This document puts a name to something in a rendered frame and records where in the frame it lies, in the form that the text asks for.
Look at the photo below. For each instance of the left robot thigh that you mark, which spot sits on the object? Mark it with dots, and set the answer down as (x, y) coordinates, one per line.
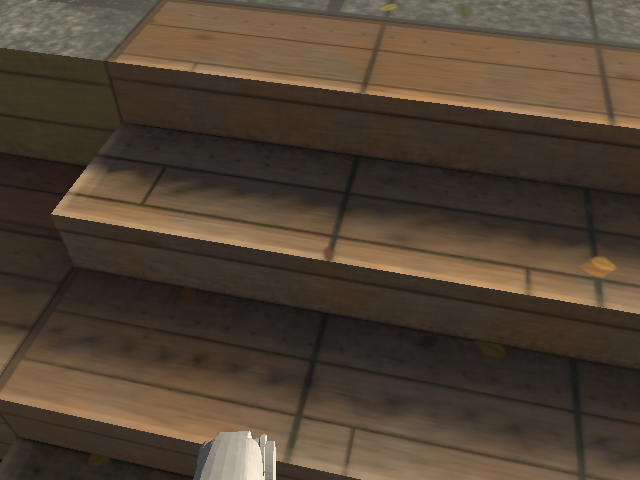
(236, 456)

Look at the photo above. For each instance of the left robot shin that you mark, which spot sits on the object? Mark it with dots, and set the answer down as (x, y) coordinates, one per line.
(201, 448)

